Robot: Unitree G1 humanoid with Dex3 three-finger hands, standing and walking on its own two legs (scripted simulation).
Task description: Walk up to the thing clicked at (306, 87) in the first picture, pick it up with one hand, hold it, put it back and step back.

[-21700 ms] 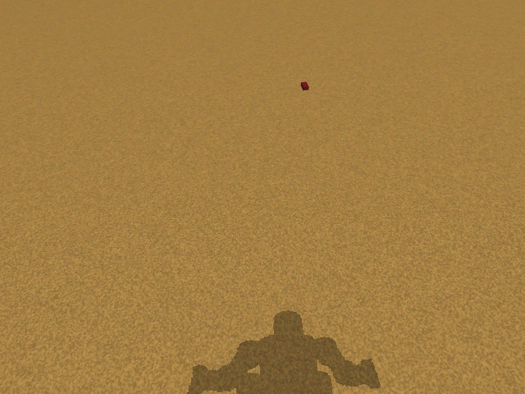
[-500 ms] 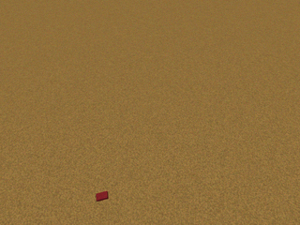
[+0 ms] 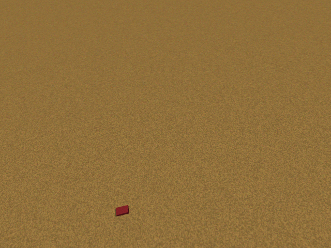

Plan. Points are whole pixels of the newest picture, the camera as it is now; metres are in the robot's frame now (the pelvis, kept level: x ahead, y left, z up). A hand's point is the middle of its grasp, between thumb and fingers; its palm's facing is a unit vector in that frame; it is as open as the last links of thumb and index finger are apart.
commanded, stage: walk up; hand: left
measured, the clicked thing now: (122, 210) +0.44 +0.33 -0.76
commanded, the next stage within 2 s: stand in 1.70 s
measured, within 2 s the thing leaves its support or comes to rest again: neither
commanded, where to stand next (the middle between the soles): +0.06 +0.08 m, yaw +2 degrees
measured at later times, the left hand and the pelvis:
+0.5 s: hand out of the picture +0.06 +0.37 -0.17, palm faces -0.01 -0.92 -0.38, open 7.4 cm; pelvis +0.02 +0.10 -0.01, yaw +1 degrees
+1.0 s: hand out of the picture +0.13 +0.33 -0.15, palm faces -0.01 -0.95 -0.31, open 7.4 cm; pelvis +0.03 +0.08 +0.00, yaw +0 degrees
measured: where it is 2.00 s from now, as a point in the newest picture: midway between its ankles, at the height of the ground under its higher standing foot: outside the picture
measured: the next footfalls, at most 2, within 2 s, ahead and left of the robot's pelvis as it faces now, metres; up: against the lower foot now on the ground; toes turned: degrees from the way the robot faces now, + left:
left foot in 0.18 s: +0.07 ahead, +0.20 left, +0.00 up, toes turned +1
right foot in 0.52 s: +0.05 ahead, -0.01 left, +0.00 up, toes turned +2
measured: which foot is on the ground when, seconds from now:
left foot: up 0.00-0.16, down 0.18-1.00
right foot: down 0.00-0.18, up 0.20-0.50, down 0.52-1.00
